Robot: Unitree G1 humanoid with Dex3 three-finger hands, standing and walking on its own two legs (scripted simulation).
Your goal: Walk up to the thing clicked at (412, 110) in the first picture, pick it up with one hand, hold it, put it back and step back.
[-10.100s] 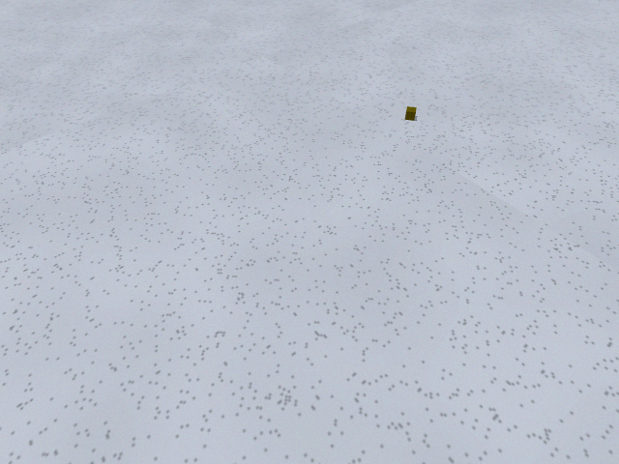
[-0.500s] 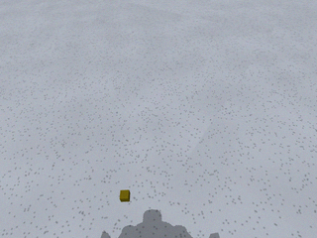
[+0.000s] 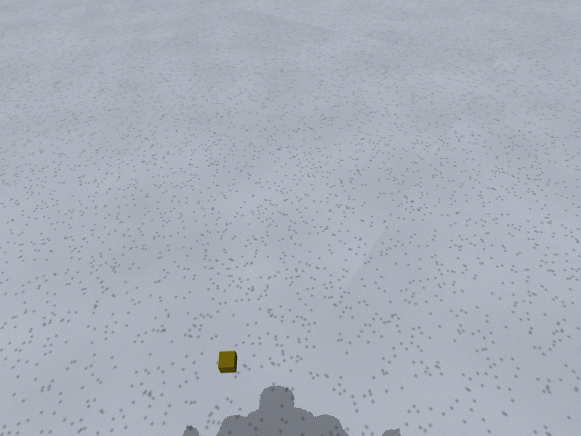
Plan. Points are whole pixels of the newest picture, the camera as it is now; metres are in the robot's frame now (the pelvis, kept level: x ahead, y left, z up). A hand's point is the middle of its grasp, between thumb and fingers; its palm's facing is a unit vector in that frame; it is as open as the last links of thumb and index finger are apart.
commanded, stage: stand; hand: left
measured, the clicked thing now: (227, 362) +0.48 +0.26 -0.76
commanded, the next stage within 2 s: walk up in 0.46 s
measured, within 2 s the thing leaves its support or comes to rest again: neither
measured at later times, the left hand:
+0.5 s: hand out of the picture +0.08 +0.26 -0.16, palm faces -0.02 -0.94 -0.34, open 7.4 cm
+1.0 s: hand out of the picture +0.13 +0.26 -0.16, palm faces +0.02 -0.94 -0.35, open 7.4 cm
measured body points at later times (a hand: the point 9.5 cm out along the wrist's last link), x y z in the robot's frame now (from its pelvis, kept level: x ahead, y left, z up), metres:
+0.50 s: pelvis +0.01 +0.00 +0.00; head +0.02 +0.00 +0.45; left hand +0.08 +0.30 -0.13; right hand +0.07 -0.30 -0.14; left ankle +0.00 +0.15 -0.75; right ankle +0.01 -0.12 -0.75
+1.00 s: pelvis +0.04 +0.01 -0.01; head +0.05 +0.00 +0.44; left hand +0.12 +0.31 -0.14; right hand +0.13 -0.30 -0.14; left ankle +0.00 +0.15 -0.75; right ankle +0.01 -0.12 -0.75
